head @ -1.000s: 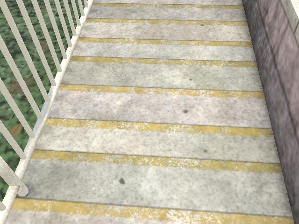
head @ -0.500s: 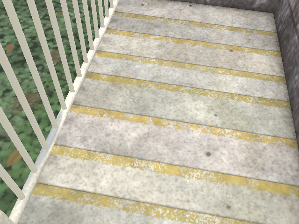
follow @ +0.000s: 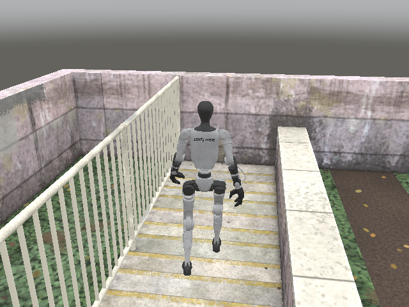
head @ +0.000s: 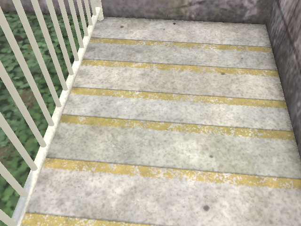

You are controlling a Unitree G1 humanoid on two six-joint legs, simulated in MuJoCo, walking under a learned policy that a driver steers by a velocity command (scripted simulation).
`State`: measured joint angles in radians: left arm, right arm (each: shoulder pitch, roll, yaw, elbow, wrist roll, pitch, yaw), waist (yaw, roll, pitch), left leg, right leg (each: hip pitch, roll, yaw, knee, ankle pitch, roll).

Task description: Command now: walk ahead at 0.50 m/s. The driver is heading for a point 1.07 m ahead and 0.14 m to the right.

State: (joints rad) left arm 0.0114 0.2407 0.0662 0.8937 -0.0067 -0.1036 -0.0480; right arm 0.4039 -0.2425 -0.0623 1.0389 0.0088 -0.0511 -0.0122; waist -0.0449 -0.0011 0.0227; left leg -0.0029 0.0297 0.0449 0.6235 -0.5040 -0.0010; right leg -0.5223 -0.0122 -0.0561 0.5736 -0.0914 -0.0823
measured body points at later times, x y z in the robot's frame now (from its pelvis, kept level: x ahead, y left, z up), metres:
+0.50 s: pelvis +0.26 +0.02 +0.01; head +0.29 +0.03 +0.46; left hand +0.24 +0.29 -0.13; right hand +0.46 -0.22 -0.09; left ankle +0.39 +0.13 -0.72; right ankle +0.12 -0.10 -0.71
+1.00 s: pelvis +0.37 +0.00 +0.02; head +0.39 -0.02 +0.47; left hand +0.55 +0.25 -0.09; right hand +0.44 -0.30 -0.10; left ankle +0.39 +0.13 -0.72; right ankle +0.38 -0.12 -0.71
